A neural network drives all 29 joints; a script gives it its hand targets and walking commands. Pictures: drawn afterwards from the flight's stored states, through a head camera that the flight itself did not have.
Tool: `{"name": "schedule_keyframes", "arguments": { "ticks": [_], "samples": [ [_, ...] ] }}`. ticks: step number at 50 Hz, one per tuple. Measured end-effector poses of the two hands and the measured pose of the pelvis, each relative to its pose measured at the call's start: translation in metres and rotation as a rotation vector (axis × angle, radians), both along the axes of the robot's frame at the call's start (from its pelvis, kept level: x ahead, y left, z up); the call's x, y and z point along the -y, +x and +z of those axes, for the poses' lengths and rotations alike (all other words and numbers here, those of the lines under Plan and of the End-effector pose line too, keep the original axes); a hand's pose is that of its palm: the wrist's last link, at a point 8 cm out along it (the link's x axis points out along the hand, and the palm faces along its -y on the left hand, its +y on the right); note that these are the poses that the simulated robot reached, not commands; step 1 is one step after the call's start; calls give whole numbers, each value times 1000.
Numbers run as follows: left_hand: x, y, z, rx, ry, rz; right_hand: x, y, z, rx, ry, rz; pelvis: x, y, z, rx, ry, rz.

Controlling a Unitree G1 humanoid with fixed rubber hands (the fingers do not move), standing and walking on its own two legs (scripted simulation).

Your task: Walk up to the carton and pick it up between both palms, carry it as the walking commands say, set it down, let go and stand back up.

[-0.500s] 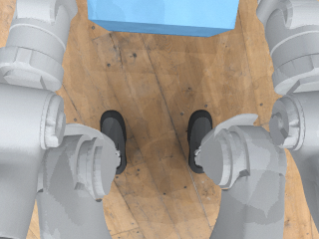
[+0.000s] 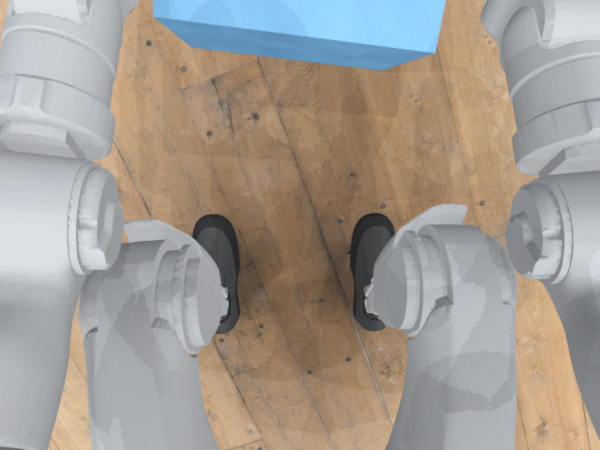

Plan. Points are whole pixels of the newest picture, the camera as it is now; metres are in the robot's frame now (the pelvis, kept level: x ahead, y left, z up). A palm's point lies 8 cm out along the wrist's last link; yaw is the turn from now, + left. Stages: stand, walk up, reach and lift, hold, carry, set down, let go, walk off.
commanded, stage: reach and lift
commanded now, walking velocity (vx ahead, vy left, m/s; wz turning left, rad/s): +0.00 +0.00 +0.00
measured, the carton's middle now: out of the picture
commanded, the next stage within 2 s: none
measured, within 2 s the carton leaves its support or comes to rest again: neither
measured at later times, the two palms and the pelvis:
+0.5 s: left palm out of the picture +0.57 +0.15 -0.07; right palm out of the picture +0.54 -0.19 -0.08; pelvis -0.01 +0.00 +0.03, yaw -1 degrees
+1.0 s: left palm out of the picture +0.54 +0.15 -0.01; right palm out of the picture +0.52 -0.18 -0.02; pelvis -0.02 +0.00 +0.07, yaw -1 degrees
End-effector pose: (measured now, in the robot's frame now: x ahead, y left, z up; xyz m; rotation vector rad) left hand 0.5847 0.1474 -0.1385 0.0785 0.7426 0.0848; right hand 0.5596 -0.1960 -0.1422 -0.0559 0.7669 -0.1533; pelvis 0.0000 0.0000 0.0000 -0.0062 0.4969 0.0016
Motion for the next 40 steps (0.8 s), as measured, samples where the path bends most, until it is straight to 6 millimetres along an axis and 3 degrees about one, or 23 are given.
{"name": "schedule_keyframes", "arguments": {
  "ticks": [7, 20, 32, 40],
  "samples": [
    [0, -8, 13, -7, -10, 0, 1, -12, 11, -13, 2, 7, -1, 1, 7, 29, -2, -10],
    [-1, -12, 59, 33, -39, 35, -3, -14, 58, 13, -19, -16, -3, -7, 27, 74, -4, -11],
    [1, -29, 79, 28, -18, 35, -8, -31, 73, -15, -70, -73, -2, -12, 43, 100, 0, -12],
    [1, -40, 102, 21, -8, 43, -8, -40, 96, -24, -68, -71, -2, -18, 58, 125, 1, -12]
  ]
}}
